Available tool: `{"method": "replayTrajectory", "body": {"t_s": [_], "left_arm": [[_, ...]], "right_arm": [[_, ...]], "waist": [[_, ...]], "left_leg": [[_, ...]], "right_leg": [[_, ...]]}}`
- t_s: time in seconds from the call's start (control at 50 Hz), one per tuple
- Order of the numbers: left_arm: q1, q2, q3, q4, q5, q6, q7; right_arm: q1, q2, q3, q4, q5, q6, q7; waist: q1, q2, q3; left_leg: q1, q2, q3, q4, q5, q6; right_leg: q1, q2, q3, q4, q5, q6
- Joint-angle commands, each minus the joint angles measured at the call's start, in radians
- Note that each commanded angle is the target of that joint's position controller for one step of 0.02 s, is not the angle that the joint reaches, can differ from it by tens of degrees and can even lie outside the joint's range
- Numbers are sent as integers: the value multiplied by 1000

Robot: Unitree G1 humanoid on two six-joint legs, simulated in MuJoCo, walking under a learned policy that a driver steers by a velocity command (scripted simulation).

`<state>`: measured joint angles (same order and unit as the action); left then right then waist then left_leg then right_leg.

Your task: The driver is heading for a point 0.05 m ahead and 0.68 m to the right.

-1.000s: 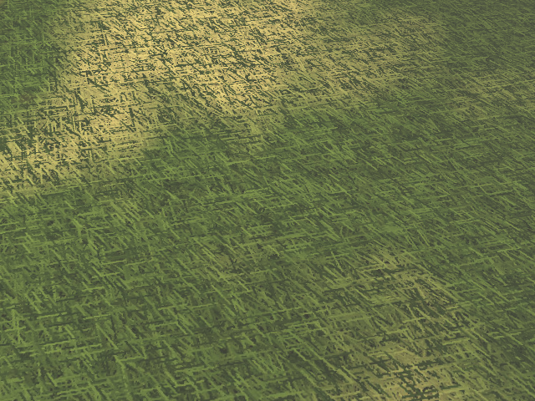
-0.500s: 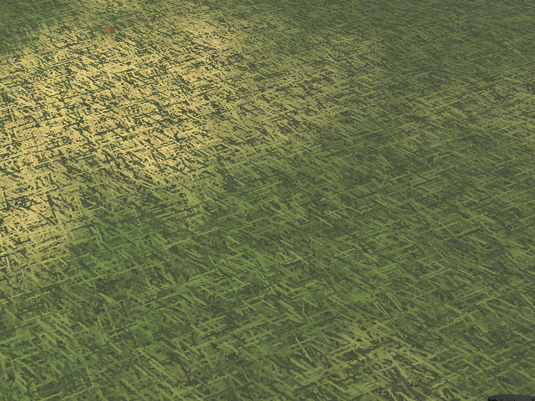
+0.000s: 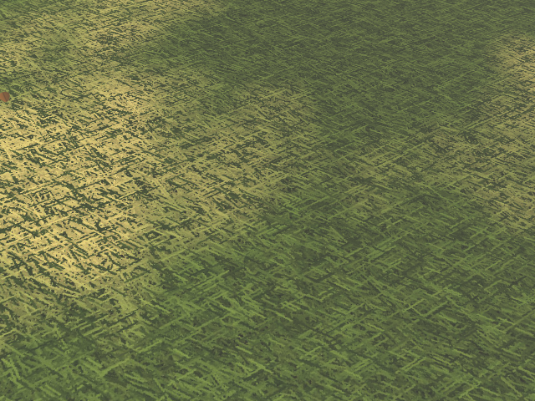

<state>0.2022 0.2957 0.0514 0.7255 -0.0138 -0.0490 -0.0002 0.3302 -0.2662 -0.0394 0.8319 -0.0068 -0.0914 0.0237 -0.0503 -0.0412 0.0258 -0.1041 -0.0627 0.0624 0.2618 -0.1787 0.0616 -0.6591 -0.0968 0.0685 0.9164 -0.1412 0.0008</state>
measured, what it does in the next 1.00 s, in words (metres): walks ahead, turning right: right foot, then left foot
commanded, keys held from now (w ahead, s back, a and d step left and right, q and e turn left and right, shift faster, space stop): w+e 1.00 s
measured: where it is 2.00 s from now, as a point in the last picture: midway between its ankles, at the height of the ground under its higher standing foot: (419, 267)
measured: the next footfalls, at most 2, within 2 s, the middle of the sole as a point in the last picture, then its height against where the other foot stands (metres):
right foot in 0.24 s outside the picture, level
left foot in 0.72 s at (273, 341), level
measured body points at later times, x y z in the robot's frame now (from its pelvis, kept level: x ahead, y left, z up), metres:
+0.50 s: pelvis +0.29 -0.08 +0.00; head +0.32 -0.10 +0.45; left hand +0.44 +0.17 -0.10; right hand +0.40 -0.38 -0.10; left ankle +0.43 +0.08 -0.68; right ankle +0.27 -0.15 -0.75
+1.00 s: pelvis +0.57 -0.12 +0.00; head +0.59 -0.13 +0.45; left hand +0.86 +0.03 -0.10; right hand +0.46 -0.39 -0.12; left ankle +0.60 -0.01 -0.75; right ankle +0.56 -0.30 -0.67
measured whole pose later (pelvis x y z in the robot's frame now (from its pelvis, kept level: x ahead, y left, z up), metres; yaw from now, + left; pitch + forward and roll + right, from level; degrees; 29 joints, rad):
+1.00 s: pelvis +0.57 -0.12 +0.00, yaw -33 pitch +1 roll +2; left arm 0.21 0.32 0.08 0.66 -0.02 -0.01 0.00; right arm 0.31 -0.28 -0.06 0.80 -0.01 -0.09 0.01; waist -0.06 -0.04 0.04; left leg -0.11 -0.02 0.12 0.30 -0.21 0.02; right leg -0.67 -0.08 0.06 1.01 -0.20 0.01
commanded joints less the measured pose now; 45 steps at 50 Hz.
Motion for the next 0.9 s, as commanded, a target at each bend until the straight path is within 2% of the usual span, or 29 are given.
{"method": "replayTrajectory", "body": {"t_s": [0.02,0.1,0.16,0.2,0.22,0.24,0.26,0.28,0.3,0.32,0.34,0.36,0.38,0.44,0.48,0.54,0.58,0.62,0.68,0.7,0.72,0.74,0.76,0.78,0.8,0.82,0.84,0.86,0.9], "left_arm": [[-47,36,4,-64,-3,-16,-11],[-164,22,-3,-108,-8,-20,-33],[-206,33,2,-143,-6,-18,-51],[-165,63,19,-150,-1,-15,-60],[-82,93,36,-136,0,-12,-60],[77,142,66,-95,-4,-10,-52],[243,229,96,-64,-4,1,-33],[218,304,102,-72,-15,-4,-30],[249,206,79,-83,-14,-10,-28],[208,170,67,-79,-5,-17,-25],[149,156,62,-87,-5,-19,-23],[88,136,55,-100,0,-18,-22],[53,116,47,-115,11,-17,-19],[35,127,50,-114,4,-20,-8],[56,155,58,-100,2,-18,6],[101,164,61,-76,-4,-8,17],[144,170,63,-55,-9,-4,18],[166,159,61,-41,-16,1,20],[155,153,63,-38,-11,12,23],[143,134,57,-42,-8,15,21],[139,86,38,-53,-1,13,17],[230,23,19,-72,-6,7,16],[287,50,13,-86,-21,-1,16],[227,141,35,-69,-27,1,17],[133,164,43,-84,-19,7,16],[86,151,44,-97,-9,10,15],[69,134,47,-100,-3,13,13],[86,111,44,-101,-12,19,9],[78,73,37,-107,-14,29,5]], "right_arm": [[-58,-165,-39,-61,2,-16,-12],[2,-183,-43,-24,10,-1,-18],[15,-196,-50,-6,20,23,-23],[-4,-224,-59,-13,24,40,-36],[-14,-234,-63,-19,23,51,-44],[-27,-227,-59,-29,21,60,-53],[-10,-189,-39,-58,-2,52,-60],[87,-54,5,-103,-24,20,-38],[-12,-150,-12,-102,10,-18,-19],[-104,-180,-20,-138,42,-41,-9],[-131,-169,-16,-143,31,-53,-12],[-143,-171,-22,-140,7,-54,-17],[-129,-175,-28,-141,-1,-44,-16],[-108,-142,-24,-148,-9,-12,-18],[-180,-117,-16,-173,-13,-4,-22],[-299,-87,-4,-201,-8,-10,-16],[-353,-96,-7,-219,5,-16,-10],[-369,-121,-17,-230,12,-21,-5],[-314,-154,-35,-221,14,-32,-2],[-237,-167,-46,-200,10,-36,-6],[-121,-201,-61,-187,-6,-41,-13],[9,-281,-81,-175,-24,-37,-21],[62,-273,-86,-144,0,-22,-11],[11,-187,-64,-165,11,-17,-13],[-34,-153,-54,-171,7,-8,-18],[-77,-136,-46,-167,-2,-4,-19],[-102,-111,-38,-160,-8,-4,-20],[-114,-110,-38,-153,-11,-8,-21],[-113,-109,-42,-137,1,-17,-19]], "waist": [[5,107,7],[-40,89,43],[-32,89,55],[10,120,6],[60,134,-51],[146,112,-135],[204,-10,-253],[85,-230,-349],[167,-119,-391],[172,-83,-246],[132,14,-169],[96,42,-112],[61,22,-95],[25,6,-62],[44,3,-29],[95,-15,-17],[119,-22,-19],[118,-34,-21],[78,-72,-31],[36,-71,-62],[-19,-35,-165],[-24,161,-325],[-8,390,-381],[-27,242,-243],[-34,157,-135],[-14,116,-61],[6,118,-21],[27,162,-9],[31,163,2]], "left_leg": [[-17,249,-74,-147,259,124],[67,285,-12,-144,261,109],[187,324,14,-77,394,88],[232,328,48,51,723,65],[228,319,70,181,876,49],[147,283,103,388,889,18],[-105,238,111,705,575,-20],[-545,11,10,1025,-370,-76],[-663,41,-164,1114,-394,-60],[-724,88,-160,1087,-296,-42],[-687,129,-154,1000,-214,-37],[-631,152,-148,917,-171,-50],[-568,168,-154,886,-146,-61],[-515,168,-126,770,-109,-113],[-510,150,-109,632,9,-138],[-415,99,-99,392,227,-143],[-369,73,-108,318,287,-138],[-367,70,-140,261,257,-122],[-308,68,-147,223,128,-76],[-197,65,-127,184,126,-51],[15,149,-188,200,114,0],[381,373,-498,186,8,121],[487,504,-869,77,-261,209],[377,473,-800,37,-403,172],[250,432,-639,29,-337,131],[127,387,-519,5,-209,117],[51,344,-424,-23,-119,102],[-3,328,-362,-49,-66,102],[-32,316,-266,-88,27,116]], "right_leg": [[16,-3,-8,-159,183,1],[20,19,-40,-295,254,-18],[-12,40,-68,-340,145,-51],[78,93,-125,-340,32,-86],[192,129,-151,-343,-6,-109],[416,164,-151,-398,42,-146],[741,12,93,-397,63,-216],[1052,-217,654,-497,-122,-406],[1085,-225,727,-582,-216,-398],[979,-189,571,-601,-131,-351],[835,-145,463,-609,-28,-319],[707,-112,390,-628,81,-303],[623,-87,350,-654,158,-302],[477,-58,275,-695,255,-316],[410,-21,221,-706,251,-296],[357,35,176,-684,151,-238],[369,22,214,-669,94,-222],[439,-1,274,-613,50,-209],[518,-31,354,-509,78,-185],[507,-1,344,-443,114,-163],[444,52,295,-261,100,-130],[173,176,162,71,-152,-58],[-58,182,110,297,-462,-29],[-132,117,133,387,-389,-17],[-134,82,90,397,-309,-12],[-106,54,72,357,-251,-9],[-74,25,70,308,-212,-13],[-30,6,59,283,-188,-11],[-23,-8,37,237,-161,-4]]}}
Velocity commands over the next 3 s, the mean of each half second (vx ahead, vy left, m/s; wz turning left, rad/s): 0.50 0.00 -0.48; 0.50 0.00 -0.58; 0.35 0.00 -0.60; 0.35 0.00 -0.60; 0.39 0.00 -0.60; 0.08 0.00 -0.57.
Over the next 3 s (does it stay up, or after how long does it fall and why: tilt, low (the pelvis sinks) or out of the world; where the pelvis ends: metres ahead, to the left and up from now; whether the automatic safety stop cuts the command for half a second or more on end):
stays up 0.89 -0.81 -0.01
